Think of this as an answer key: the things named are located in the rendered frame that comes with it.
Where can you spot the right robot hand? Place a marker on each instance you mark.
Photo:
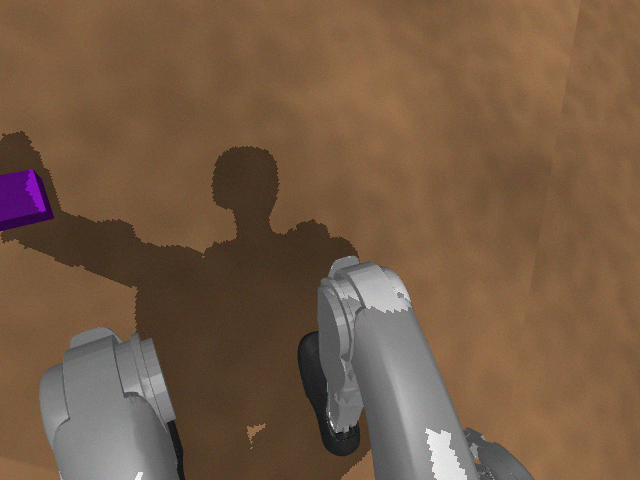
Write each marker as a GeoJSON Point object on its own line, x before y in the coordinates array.
{"type": "Point", "coordinates": [497, 463]}

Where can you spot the small box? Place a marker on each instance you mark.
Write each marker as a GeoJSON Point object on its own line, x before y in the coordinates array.
{"type": "Point", "coordinates": [23, 200]}

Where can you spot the left robot foot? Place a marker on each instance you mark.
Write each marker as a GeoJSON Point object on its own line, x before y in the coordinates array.
{"type": "Point", "coordinates": [178, 448]}

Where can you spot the right robot foot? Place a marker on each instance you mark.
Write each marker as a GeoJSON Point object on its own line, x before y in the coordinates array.
{"type": "Point", "coordinates": [315, 386]}

